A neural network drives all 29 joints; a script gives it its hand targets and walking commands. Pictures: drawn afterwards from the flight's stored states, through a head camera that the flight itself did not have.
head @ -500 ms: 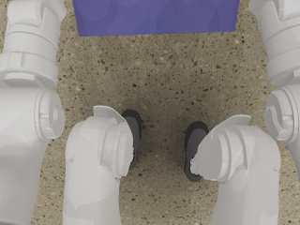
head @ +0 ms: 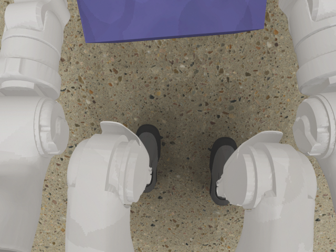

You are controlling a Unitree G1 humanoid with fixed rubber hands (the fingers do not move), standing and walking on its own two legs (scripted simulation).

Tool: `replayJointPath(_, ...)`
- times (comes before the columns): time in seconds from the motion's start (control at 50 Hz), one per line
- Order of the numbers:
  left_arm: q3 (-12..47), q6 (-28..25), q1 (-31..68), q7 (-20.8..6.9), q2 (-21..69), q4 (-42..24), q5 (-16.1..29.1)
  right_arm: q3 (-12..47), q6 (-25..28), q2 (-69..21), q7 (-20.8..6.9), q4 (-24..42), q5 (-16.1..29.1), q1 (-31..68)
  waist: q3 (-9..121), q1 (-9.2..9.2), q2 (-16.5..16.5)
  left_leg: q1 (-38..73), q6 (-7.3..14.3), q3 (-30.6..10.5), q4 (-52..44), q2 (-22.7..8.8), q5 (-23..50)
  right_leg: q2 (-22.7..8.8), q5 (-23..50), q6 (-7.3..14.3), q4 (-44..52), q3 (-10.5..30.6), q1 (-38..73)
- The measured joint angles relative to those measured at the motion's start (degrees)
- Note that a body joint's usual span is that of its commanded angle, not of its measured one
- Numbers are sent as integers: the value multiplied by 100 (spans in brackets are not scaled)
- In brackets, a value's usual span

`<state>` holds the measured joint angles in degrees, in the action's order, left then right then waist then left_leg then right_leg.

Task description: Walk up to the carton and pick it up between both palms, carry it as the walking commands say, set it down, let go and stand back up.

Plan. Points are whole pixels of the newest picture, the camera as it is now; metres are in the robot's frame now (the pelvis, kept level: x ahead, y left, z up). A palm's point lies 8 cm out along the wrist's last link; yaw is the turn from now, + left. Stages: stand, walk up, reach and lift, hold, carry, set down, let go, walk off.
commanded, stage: set down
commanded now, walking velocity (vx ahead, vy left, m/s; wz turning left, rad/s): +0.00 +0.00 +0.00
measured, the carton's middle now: out of the picture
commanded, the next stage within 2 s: none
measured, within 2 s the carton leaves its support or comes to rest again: rests again in 0.08 s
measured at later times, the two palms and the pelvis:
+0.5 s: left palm out of the picture +0.54 +0.25 -0.18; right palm out of the picture +0.59 -0.13 -0.19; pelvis +0.01 +0.00 -0.01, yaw +0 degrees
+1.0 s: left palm out of the picture +0.53 +0.25 -0.18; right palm out of the picture +0.58 -0.13 -0.19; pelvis +0.01 +0.00 -0.01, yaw +0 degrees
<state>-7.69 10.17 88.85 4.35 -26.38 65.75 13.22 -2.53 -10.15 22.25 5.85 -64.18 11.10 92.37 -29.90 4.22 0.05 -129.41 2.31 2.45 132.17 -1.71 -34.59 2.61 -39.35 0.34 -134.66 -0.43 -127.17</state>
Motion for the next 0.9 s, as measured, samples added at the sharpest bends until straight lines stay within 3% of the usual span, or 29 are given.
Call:
replayJointPath(0.38,-163,-149,-201,-189,11,-115,34,-371,154,-104,-180,168,-246,-224,0,-13,-49,-9,18,34,239,-19,-197,13,-206,7,-249,18,-10)
replayJointPath(0.68,-325,-337,-405,-290,40,-237,26,-282,302,-97,-289,355,-190,-419,-2,-21,-34,-13,-8,13,397,-17,-350,7,-367,29,-406,-11,-2)
replayJointPath(0.9,-361,-626,-370,-55,205,-81,34,194,392,89,-182,228,-75,-469,-2,39,-31,-7,-6,9,307,-29,-298,23,-293,-21,-294,-2,4)
